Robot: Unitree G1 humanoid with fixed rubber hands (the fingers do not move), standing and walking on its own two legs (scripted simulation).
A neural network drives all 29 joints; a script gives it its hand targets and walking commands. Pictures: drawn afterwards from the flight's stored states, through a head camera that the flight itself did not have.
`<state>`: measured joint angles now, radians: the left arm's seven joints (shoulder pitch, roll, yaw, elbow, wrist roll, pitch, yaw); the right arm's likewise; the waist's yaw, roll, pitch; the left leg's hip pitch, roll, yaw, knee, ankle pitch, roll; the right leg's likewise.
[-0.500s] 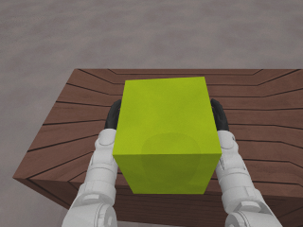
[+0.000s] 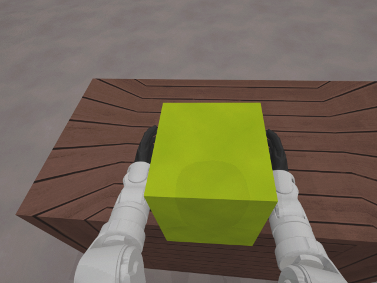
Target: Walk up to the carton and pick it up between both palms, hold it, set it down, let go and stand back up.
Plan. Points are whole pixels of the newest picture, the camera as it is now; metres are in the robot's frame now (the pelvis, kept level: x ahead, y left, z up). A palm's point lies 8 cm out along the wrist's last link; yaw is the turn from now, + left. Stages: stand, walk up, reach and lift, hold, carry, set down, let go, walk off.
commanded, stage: set down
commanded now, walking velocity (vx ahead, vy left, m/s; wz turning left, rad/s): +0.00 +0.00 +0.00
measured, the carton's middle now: (209, 177) +0.36 -0.03 +0.02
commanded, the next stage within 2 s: none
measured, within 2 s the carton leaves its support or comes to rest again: rests again in 0.04 s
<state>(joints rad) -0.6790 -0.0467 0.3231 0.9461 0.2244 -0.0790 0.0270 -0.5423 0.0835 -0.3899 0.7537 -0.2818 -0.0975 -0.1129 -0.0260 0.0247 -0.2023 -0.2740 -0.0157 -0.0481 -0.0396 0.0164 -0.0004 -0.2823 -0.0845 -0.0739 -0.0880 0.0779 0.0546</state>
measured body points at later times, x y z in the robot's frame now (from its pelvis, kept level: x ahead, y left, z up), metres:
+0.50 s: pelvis -0.01 +0.00 +0.00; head +0.06 -0.01 +0.44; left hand +0.42 +0.12 +0.03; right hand +0.39 -0.18 +0.02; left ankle -0.03 +0.12 -0.75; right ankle -0.01 -0.16 -0.75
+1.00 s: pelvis -0.02 +0.00 +0.00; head +0.07 -0.01 +0.44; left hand +0.42 +0.12 +0.02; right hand +0.39 -0.18 +0.02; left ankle -0.03 +0.12 -0.75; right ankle -0.01 -0.16 -0.75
